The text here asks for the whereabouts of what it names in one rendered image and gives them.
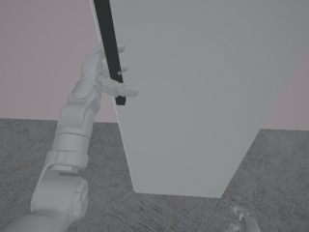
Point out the fridge door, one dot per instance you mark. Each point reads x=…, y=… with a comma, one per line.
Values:
x=207, y=73

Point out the robot left hand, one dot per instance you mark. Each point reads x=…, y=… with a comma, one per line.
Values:
x=92, y=68

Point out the handle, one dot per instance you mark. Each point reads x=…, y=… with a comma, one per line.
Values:
x=106, y=28

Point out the robot left upper arm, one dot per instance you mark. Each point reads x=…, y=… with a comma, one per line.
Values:
x=58, y=202

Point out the robot right hand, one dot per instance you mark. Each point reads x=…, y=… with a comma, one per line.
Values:
x=248, y=224

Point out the left robot forearm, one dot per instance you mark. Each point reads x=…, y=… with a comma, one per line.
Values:
x=73, y=132

